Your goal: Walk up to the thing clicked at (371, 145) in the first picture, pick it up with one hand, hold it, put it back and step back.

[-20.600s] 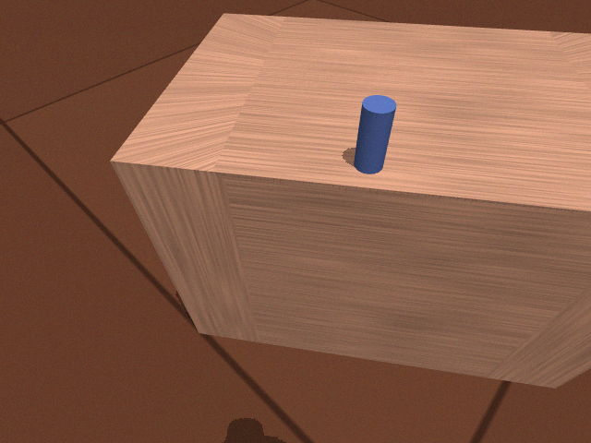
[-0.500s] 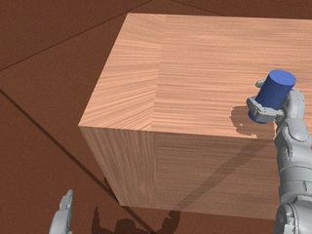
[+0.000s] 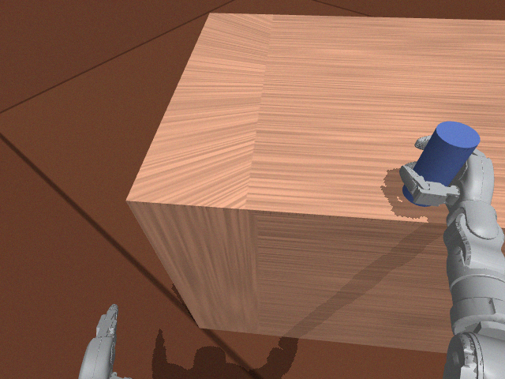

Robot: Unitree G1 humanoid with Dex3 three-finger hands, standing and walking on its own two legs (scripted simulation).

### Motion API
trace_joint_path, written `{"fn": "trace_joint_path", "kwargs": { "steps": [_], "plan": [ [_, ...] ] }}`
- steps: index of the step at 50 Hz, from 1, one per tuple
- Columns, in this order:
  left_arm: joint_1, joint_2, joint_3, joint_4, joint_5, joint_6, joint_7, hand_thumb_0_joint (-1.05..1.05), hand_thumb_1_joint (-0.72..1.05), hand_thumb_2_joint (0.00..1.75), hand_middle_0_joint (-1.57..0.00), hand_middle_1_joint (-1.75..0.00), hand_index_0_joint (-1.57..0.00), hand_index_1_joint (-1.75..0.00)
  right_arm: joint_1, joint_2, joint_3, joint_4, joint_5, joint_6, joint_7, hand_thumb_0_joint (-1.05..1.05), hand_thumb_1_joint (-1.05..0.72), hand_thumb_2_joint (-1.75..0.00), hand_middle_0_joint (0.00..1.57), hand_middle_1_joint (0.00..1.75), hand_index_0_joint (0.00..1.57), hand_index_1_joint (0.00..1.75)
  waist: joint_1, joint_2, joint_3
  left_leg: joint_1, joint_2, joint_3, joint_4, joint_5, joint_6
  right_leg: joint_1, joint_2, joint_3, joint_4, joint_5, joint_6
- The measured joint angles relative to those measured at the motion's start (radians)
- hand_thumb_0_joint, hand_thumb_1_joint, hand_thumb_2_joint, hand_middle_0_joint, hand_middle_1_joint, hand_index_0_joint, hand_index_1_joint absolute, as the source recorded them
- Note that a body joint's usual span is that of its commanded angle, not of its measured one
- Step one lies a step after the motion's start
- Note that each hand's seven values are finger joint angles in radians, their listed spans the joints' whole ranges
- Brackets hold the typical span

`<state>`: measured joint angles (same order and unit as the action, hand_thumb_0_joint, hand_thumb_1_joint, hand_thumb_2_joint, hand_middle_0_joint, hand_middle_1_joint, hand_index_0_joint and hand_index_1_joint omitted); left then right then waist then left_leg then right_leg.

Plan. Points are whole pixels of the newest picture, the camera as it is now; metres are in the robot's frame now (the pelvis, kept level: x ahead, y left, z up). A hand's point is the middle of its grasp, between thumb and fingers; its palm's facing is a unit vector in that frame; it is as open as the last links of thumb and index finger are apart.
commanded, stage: lower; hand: right
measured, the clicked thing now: (436, 167) +0.41 -0.24 +0.12
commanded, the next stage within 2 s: loosen in 0.04 s
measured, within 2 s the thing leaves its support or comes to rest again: neither
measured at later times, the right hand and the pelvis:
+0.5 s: hand (426, 174) +0.42 -0.23 +0.10, palm faces +0.25 +0.97 +0.01, open 8.5 cm; pelvis +0.00 +0.00 +0.00, yaw +0 degrees
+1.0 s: hand (440, 167) +0.42 -0.24 +0.11, palm faces +0.29 +0.96 +0.01, open 14.3 cm; pelvis +0.01 +0.00 +0.00, yaw +0 degrees
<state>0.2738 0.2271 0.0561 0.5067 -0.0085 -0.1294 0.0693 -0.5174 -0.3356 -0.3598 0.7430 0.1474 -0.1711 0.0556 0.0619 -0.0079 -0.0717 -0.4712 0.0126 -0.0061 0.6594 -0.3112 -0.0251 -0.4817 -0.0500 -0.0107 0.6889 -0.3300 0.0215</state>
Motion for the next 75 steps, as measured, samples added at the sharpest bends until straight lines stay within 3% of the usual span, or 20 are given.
{"fn": "trace_joint_path", "kwargs": {
  "steps": [13, 28, 37, 49, 56, 62, 67, 71, 75],
  "plan": [
    [0.014, 0.002, 0.004, -0.036, 0.003, 0.007, -0.003, -0.01, -0.53, 0.06, -0.06, -0.05, -0.05, -0.05, -0.002, 0.006, 0.001, 0.019, -0.007, -0.044, -0.011, -0.01, 0.10, -1.10, 0.86, 1.07, 0.87, 1.06, 0.004, 0.003, -0.005, -0.029, 0.002, -0.001, 0.027, -0.012, -0.004, -0.032, 0.002, 0.000, 0.033, -0.015, -0.004],
    [0.026, 0.003, 0.004, -0.056, 0.002, 0.014, -0.007, -0.01, -0.52, 0.05, -0.06, -0.05, -0.06, -0.05, -0.012, 0.004, -0.004, 0.025, -0.006, -0.045, -0.011, -0.01, 0.19, -0.57, 0.94, 0.78, 0.94, 0.78, 0.002, 0.000, -0.012, -0.040, 0.003, -0.002, 0.040, -0.017, -0.004, -0.042, 0.003, 0.000, 0.045, -0.020, -0.005],
    [0.033, 0.005, 0.004, -0.065, 0.000, 0.016, -0.006, -0.01, -0.52, 0.06, -0.06, -0.05, -0.06, -0.05, -0.007, 0.003, -0.007, 0.018, -0.001, -0.041, -0.008, -0.01, 0.30, -0.36, 0.76, 0.57, 0.76, 0.57, 0.002, 0.000, -0.011, -0.042, 0.002, -0.003, 0.044, -0.021, -0.003, -0.042, 0.002, -0.001, 0.044, -0.021, -0.003],
    [0.051, 0.012, 0.002, -0.118, -0.007, 0.033, 0.003, -0.01, -0.51, 0.05, -0.06, -0.05, -0.06, -0.05, 0.019, -0.012, -0.034, -0.031, -0.005, -0.018, -0.010, -0.01, 0.32, -0.27, 0.43, 0.37, 0.44, 0.37, 0.002, 0.002, -0.008, -0.009, 0.002, -0.003, 0.030, -0.023, -0.002, -0.008, 0.002, -0.002, 0.028, -0.023, -0.001],
    [0.041, 0.020, -0.009, -0.062, -0.021, 0.023, 0.019, -0.01, -0.50, 0.04, -0.06, -0.05, -0.06, -0.05, -0.035, -0.087, -0.065, -0.053, 0.003, 0.058, 0.017, -0.01, 0.37, -0.16, 0.26, 0.21, 0.25, 0.22, -0.015, -0.008, -0.015, 0.046, 0.001, 0.005, -0.009, -0.014, -0.001, 0.042, 0.001, 0.005, -0.004, -0.015, 0.000],
    [0.018, 0.018, -0.031, 0.005, -0.027, 0.016, 0.029, -0.01, -0.50, 0.03, -0.06, -0.05, -0.06, -0.05, -0.153, -0.199, -0.091, 0.001, 0.014, 0.178, 0.097, -0.02, 0.45, -0.08, 0.14, 0.11, 0.14, 0.11, -0.027, -0.028, -0.024, 0.077, 0.008, 0.011, -0.039, -0.003, -0.003, 0.070, 0.009, 0.010, -0.036, 0.001, -0.002],
    [0.017, 0.028, -0.056, 0.030, -0.029, -0.022, 0.033, -0.01, -0.51, 0.03, -0.06, -0.05, -0.07, -0.05, -0.265, -0.267, -0.073, 0.080, 0.016, 0.264, 0.174, -0.02, 0.50, -0.06, 0.08, 0.07, 0.09, 0.07, -0.036, -0.034, -0.032, 0.091, 0.014, 0.012, -0.065, 0.011, -0.004, 0.086, 0.015, 0.010, -0.068, 0.018, -0.004],
    [0.014, 0.023, -0.057, 0.028, -0.025, -0.034, 0.002, -0.01, -0.51, 0.04, -0.06, -0.05, -0.07, -0.05, -0.282, -0.322, -0.035, 0.102, -0.064, 0.244, 0.156, -0.01, 0.51, -0.05, 0.07, 0.06, 0.07, 0.06, -0.032, -0.035, -0.021, 0.091, 0.014, 0.002, -0.078, 0.022, -0.004, 0.093, 0.015, -0.001, -0.090, 0.031, -0.005],
    [0.038, 0.021, -0.052, -0.003, -0.025, -0.021, -0.027, -0.01, -0.51, 0.05, -0.06, -0.05, -0.06, -0.05, -0.258, -0.354, -0.052, 0.089, -0.118, 0.219, 0.115, -0.01, 0.53, -0.04, 0.07, 0.06, 0.07, 0.06, -0.031, -0.033, 0.002, 0.088, 0.012, -0.005, -0.090, 0.032, -0.004, 0.096, 0.013, -0.008, -0.106, 0.040, -0.005]
  ]
}}
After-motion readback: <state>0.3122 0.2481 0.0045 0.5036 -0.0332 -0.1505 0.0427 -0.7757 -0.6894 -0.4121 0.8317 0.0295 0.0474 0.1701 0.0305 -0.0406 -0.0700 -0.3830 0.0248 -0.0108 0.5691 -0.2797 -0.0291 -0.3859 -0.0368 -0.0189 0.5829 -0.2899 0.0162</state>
